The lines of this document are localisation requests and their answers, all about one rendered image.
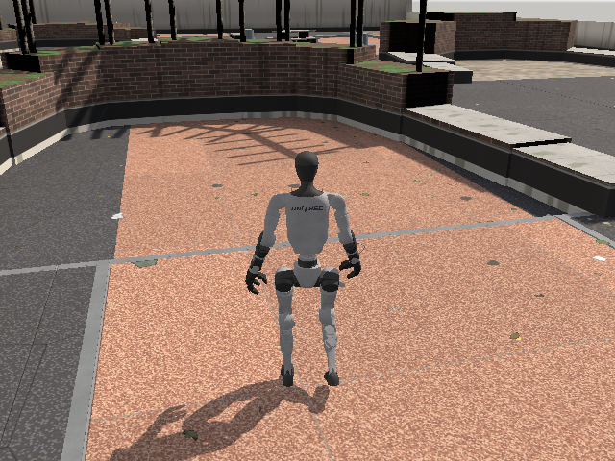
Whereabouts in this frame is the left robot upper arm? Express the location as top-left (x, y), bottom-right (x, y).
top-left (260, 193), bottom-right (287, 247)

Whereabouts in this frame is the robot right hand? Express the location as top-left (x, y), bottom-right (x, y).
top-left (339, 260), bottom-right (361, 279)

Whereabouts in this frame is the humanoid robot head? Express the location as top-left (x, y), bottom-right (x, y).
top-left (290, 151), bottom-right (324, 197)

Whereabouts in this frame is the right robot upper arm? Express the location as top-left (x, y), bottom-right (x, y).
top-left (327, 192), bottom-right (354, 245)

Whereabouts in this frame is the right robot forearm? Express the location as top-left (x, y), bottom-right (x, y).
top-left (343, 230), bottom-right (360, 264)

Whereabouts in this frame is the robot left hand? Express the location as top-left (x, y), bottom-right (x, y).
top-left (245, 269), bottom-right (267, 295)

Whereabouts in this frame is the left robot shin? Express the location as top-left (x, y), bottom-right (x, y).
top-left (279, 314), bottom-right (293, 374)

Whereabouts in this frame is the left robot forearm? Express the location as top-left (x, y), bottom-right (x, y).
top-left (249, 232), bottom-right (270, 274)

